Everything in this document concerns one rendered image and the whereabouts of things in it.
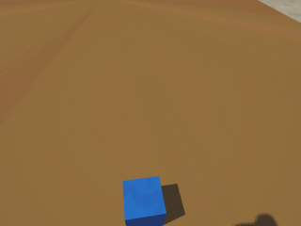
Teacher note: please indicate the carton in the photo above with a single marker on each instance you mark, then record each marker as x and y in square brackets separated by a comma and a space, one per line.
[144, 203]

